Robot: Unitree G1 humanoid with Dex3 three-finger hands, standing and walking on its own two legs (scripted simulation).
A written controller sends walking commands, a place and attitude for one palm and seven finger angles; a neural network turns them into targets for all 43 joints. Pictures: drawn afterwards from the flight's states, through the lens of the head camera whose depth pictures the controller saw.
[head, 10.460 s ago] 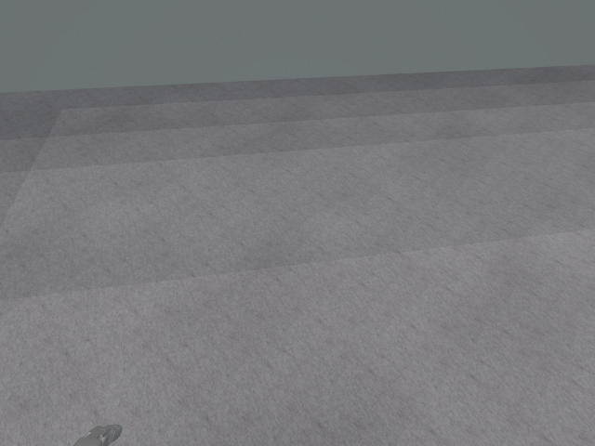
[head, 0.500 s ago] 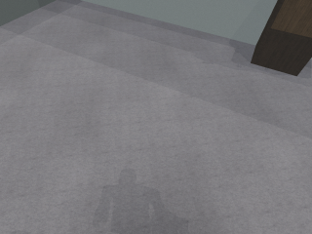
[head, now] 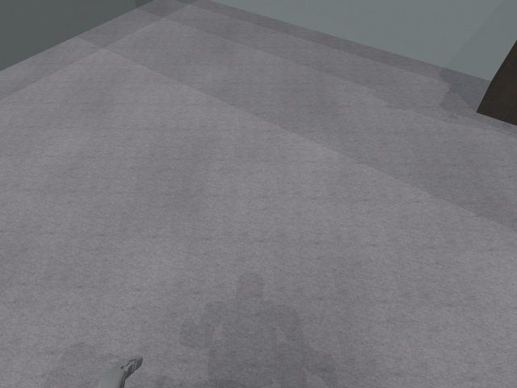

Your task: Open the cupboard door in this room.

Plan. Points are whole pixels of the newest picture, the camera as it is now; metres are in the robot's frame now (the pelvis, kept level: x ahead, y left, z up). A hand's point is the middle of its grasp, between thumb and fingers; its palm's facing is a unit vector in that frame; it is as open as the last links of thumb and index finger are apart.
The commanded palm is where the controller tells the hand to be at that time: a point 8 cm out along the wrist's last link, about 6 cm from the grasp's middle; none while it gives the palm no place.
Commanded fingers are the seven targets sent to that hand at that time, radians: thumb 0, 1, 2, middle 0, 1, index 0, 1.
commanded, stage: turn or walk to find it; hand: left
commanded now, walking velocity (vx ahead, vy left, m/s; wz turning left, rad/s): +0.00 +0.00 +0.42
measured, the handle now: out of the picture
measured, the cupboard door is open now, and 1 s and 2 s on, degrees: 0 0 0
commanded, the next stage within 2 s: none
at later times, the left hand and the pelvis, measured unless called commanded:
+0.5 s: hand out of the picture -0.09 +0.16 -0.16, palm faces +0.29 -0.92 -0.25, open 7.4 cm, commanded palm none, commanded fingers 0.00 0.90 0.90 -0.20 -0.30 -0.20 -0.30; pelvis -0.03 -0.03 +0.01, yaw +15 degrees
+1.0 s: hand out of the picture -0.04 +0.22 -0.15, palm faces +0.40 -0.88 -0.26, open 7.4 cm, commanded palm none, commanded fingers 0.00 0.90 0.90 -0.20 -0.30 -0.20 -0.30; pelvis -0.05 -0.01 +0.01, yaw +25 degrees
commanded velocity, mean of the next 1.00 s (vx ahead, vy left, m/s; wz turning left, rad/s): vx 0.00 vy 0.00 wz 0.42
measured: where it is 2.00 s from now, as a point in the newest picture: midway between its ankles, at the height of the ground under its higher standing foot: outside the picture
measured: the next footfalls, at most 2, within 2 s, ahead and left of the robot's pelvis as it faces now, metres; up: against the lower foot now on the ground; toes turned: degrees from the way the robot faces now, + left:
left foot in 0.58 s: -0.06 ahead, +0.10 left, +0.00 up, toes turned +21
right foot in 1.08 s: +0.03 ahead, -0.11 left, +0.00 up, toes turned +24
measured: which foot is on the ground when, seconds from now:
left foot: down 0.00-0.00, up 0.02-0.56, down 0.58-1.00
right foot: down 0.00-0.58, up 0.60-1.00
